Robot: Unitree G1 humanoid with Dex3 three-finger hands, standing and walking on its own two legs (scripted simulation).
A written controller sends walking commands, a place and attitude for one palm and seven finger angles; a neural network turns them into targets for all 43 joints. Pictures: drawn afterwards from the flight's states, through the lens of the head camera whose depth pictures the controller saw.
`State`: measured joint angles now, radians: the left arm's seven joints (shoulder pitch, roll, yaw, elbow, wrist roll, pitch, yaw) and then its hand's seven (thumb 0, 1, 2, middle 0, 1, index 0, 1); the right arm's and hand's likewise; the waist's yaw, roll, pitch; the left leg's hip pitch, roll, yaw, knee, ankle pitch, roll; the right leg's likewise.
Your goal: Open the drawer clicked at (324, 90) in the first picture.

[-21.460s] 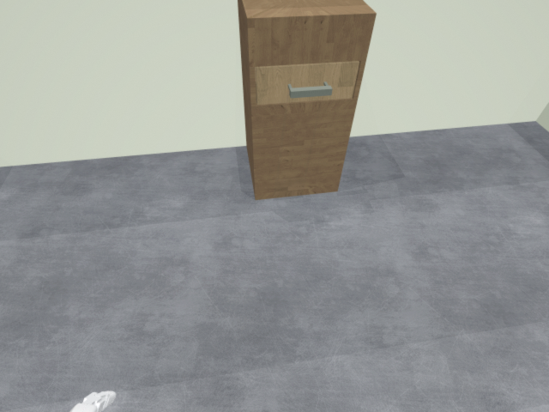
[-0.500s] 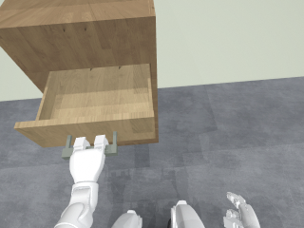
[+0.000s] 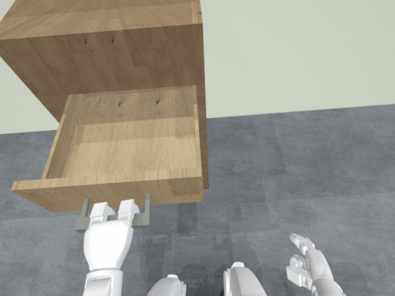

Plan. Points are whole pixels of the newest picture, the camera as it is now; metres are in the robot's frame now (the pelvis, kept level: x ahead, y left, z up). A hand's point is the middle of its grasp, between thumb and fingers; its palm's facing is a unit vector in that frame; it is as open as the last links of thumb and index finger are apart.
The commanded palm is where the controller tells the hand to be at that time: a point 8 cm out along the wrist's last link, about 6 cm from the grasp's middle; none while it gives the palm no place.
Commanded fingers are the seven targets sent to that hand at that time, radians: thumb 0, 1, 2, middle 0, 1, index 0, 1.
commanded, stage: pull the drawer open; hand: left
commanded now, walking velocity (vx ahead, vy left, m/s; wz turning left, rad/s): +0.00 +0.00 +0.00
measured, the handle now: (115, 211) +0.29 +0.20 -0.05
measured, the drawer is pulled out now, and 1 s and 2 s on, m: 0.26 0.30 0.30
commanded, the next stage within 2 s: open the thumb to release the handle in 0.92 s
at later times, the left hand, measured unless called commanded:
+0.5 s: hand (117, 266) +0.19 +0.18 -0.07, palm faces -0.07 -0.10 -0.99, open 6.5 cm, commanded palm +0.13 +0.19 -0.02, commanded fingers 0.00 0.90 0.90 -0.40 -1.35 -0.40 -1.35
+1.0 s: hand (118, 266) +0.19 +0.18 -0.07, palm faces -0.06 -0.09 -0.99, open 6.5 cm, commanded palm +0.16 +0.19 -0.02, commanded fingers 0.00 0.90 0.90 -0.40 -1.35 -0.40 -1.35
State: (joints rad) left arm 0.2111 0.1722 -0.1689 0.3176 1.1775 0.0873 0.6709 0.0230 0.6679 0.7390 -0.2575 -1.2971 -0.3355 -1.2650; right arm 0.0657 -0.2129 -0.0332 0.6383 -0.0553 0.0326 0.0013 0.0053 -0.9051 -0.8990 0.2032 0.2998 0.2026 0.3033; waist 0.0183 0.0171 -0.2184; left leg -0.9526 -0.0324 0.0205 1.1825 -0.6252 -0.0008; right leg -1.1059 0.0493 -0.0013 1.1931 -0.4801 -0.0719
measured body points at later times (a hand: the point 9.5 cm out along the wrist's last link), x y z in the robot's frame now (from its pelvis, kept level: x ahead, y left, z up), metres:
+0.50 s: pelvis -0.01 -0.01 -0.01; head +0.08 -0.04 +0.43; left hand +0.19 +0.18 -0.01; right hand +0.21 -0.22 -0.13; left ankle -0.04 +0.12 -0.64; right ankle +0.04 -0.07 -0.64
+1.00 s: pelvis -0.01 -0.01 -0.02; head +0.09 -0.05 +0.42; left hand +0.19 +0.18 -0.01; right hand +0.21 -0.23 -0.14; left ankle -0.04 +0.12 -0.64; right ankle +0.04 -0.07 -0.64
